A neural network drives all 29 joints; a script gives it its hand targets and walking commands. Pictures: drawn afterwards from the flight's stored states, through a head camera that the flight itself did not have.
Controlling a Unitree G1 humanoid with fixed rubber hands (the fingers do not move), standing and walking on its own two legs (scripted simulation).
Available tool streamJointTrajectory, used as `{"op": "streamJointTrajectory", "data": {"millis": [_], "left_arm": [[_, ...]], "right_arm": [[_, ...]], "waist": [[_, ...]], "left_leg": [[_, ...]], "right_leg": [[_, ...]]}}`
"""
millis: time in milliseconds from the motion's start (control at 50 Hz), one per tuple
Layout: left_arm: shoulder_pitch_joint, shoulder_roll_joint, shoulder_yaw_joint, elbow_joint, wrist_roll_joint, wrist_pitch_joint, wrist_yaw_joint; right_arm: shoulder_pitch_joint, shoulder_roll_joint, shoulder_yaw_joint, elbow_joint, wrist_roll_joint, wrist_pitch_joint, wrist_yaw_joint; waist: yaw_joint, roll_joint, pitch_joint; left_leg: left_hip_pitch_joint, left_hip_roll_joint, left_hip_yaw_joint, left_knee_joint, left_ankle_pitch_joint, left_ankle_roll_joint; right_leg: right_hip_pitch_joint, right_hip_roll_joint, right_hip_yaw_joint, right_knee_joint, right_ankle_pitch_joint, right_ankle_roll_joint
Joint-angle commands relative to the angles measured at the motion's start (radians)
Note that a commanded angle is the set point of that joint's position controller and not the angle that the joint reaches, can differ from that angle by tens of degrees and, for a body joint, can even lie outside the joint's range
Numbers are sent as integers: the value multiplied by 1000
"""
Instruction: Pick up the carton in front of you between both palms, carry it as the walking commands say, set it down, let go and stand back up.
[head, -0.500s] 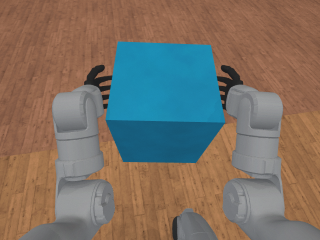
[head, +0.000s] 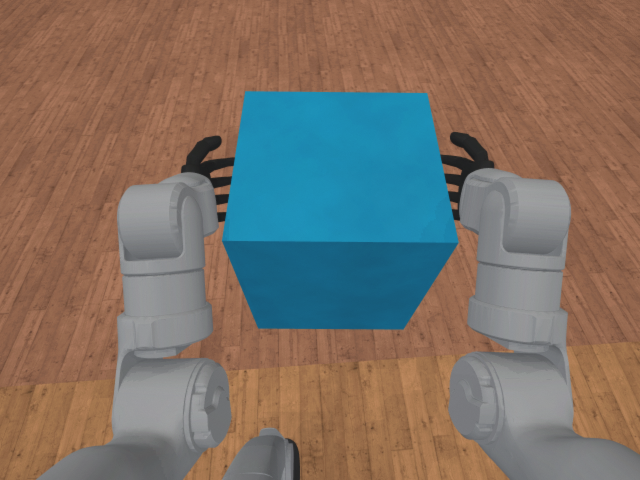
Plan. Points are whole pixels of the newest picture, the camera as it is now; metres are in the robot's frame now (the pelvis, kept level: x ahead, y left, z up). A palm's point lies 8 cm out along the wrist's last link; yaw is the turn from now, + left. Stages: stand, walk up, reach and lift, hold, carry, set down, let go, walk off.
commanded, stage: carry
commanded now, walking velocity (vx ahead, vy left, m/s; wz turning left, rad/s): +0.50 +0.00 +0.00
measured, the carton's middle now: (333, 223) +0.41 +0.01 +0.09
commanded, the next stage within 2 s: none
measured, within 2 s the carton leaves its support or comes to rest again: neither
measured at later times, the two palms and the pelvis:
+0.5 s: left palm (257, 41) +0.69 +0.14 +0.19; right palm (452, 47) +0.68 -0.16 +0.19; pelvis +0.31 +0.00 +0.01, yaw +0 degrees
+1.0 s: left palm out of the picture +0.98 +0.17 +0.21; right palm out of the picture +0.98 -0.13 +0.21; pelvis +0.61 +0.02 +0.03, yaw -1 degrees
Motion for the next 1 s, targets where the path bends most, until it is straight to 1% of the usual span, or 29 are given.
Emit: {"op": "streamJointTrajectory", "data": {"millis": [0,20,40,60,80,120,140,180,260,300,400,440,460,480,500,520,540,580,600,620,640,720,800,880,900,920,940,960,980], "left_arm": [[-715,-1017,-607,3,-443,-2,-269],[-720,-1024,-603,17,-443,-6,-271],[-733,-1025,-599,24,-436,-11,-273],[-756,-1067,-594,24,-442,-10,-276],[-804,-1056,-595,-3,-444,-16,-270],[-831,-1070,-590,-38,-442,-22,-249],[-821,-1071,-583,-56,-435,-23,-235],[-801,-1058,-575,-101,-418,-21,-207],[-765,-1004,-581,-156,-373,-14,-169],[-727,-979,-591,-134,-345,-6,-164],[-673,-982,-606,-9,-336,3,-197],[-693,-1000,-602,27,-357,1,-216],[-694,-1010,-595,50,-368,-1,-223],[-681,-1022,-582,77,-376,-5,-230],[-654,-1031,-564,98,-380,-9,-238],[-688,-1008,-553,105,-372,-25,-239],[-698,-1033,-558,81,-392,-27,-243],[-785,-1091,-585,-20,-449,-31,-251],[-833,-1110,-600,-73,-477,-33,-252],[-862,-1125,-610,-111,-501,-32,-253],[-885,-1128,-617,-143,-514,-33,-252],[-879,-1087,-628,-209,-528,-15,-246],[-796,-1040,-624,-145,-494,6,-250],[-751,-1031,-610,-32,-459,7,-266],[-749,-1034,-603,-6,-451,4,-268],[-744,-1040,-599,19,-444,-1,-270],[-739,-1052,-596,39,-441,-7,-271],[-726,-1063,-594,58,-434,-12,-273],[-715,-1062,-583,79,-424,-14,-275]], "right_arm": [[-662,1024,610,78,395,-18,199],[-658,1038,600,100,404,-23,207],[-654,1051,589,109,415,-30,215],[-685,1035,580,104,412,-44,217],[-696,1071,588,82,436,-48,220],[-798,1116,618,-26,497,-53,227],[-848,1134,633,-82,526,-54,229],[-888,1146,642,-160,559,-50,229],[-861,1092,642,-218,559,-31,225],[-813,1064,644,-185,541,-22,227],[-738,1045,640,-45,497,-16,248],[-749,1054,635,-9,490,-23,253],[-751,1061,631,8,489,-26,254],[-744,1070,627,25,487,-28,254],[-756,1073,623,36,484,-30,256],[-783,1106,614,46,485,-29,256],[-811,1097,610,38,477,-35,251],[-825,1108,604,-4,478,-46,233],[-818,1111,594,-27,472,-48,220],[-807,1101,584,-46,463,-49,207],[-808,1097,585,-72,458,-48,195],[-775,1040,592,-123,423,-40,160],[-721,1003,601,-77,388,-22,155],[-700,1015,601,23,386,-12,182],[-700,1024,596,46,393,-12,191],[-707,1034,590,65,401,-12,200],[-704,1051,583,84,409,-16,210],[-692,1060,574,106,416,-23,222],[-669,1076,560,131,425,-27,233]], "waist": [[-36,-178,-437],[-95,-156,-508],[-146,-65,-585],[-141,242,-655],[-143,269,-604],[-140,81,-539],[-127,51,-523],[-113,83,-548],[-124,110,-550],[-131,120,-523],[-134,141,-440],[-112,165,-422],[-72,154,-453],[-28,106,-524],[23,-2,-599],[13,-320,-643],[22,-299,-590],[23,-85,-541],[9,-55,-527],[-7,-55,-533],[-10,-100,-544],[6,-102,-529],[21,-134,-492],[24,-149,-421],[9,-168,-411],[-25,-187,-425],[-86,-172,-467],[-108,-88,-501],[-119,40,-546]], "left_leg": [[261,-124,149,-203,29,30],[517,-116,155,-263,97,45],[792,38,-67,-248,-51,76],[1011,304,-619,-325,2,229],[1060,310,-722,-373,143,269],[984,262,-513,-287,336,227],[937,240,-443,-291,327,192],[899,218,-375,-314,251,167],[911,219,-321,-341,232,205],[916,206,-275,-349,279,206],[868,156,-130,-327,497,142],[828,146,-73,-269,640,102],[782,128,-19,-156,721,68],[668,107,30,-14,648,28],[463,82,22,184,320,-6],[112,-95,-9,429,-160,-41],[-43,-96,-107,588,-287,-22],[-97,-33,-122,619,-220,1],[-86,-9,-122,561,-181,1],[-45,5,-122,512,-153,0],[-39,5,-112,484,-157,-2],[-88,7,-67,310,-165,-22],[-51,1,-26,96,10,-23],[57,-40,37,-126,111,-2],[122,-52,50,-189,117,7],[237,-68,71,-250,128,19],[440,-82,104,-339,183,27],[657,-55,91,-322,195,25],[862,138,-188,-274,258,54]], "right_leg": [[267,-169,26,143,1061,-88],[166,-151,-24,294,1013,-45],[-46,-140,-11,490,682,-10],[-374,24,17,742,193,34],[-564,74,100,914,-54,18],[-655,1,137,976,-4,-14],[-654,-23,139,917,33,-16],[-623,-34,126,844,66,-7],[-690,-47,83,727,65,13],[-704,-55,64,614,108,19],[-542,-6,-33,282,258,-9],[-396,41,-88,158,261,-28],[-226,72,-125,69,292,-40],[24,58,-125,53,308,-52],[269,-137,150,50,151,-82],[494,-361,672,-33,228,-238],[516,-357,724,-62,315,-270],[431,-307,517,5,532,-232],[377,-288,455,-3,531,-203],[333,-268,407,-27,482,-179],[333,-273,399,-31,483,-188],[334,-264,316,-53,489,-218],[342,-225,214,-43,630,-182],[333,-191,116,-9,777,-132],[316,-190,92,14,823,-112],[285,-191,66,68,912,-88],[214,-175,14,193,944,-51],[66,-133,-31,332,830,-26],[-142,-85,-16,525,444,1]]}}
